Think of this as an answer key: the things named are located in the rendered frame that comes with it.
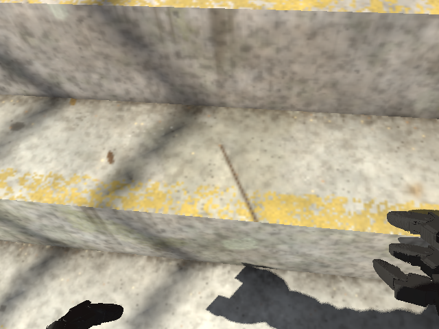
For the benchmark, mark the robot left hand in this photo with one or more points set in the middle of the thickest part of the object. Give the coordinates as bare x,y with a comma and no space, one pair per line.
86,315

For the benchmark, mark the robot right hand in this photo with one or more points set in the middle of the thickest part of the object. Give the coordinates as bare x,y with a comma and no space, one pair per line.
413,288

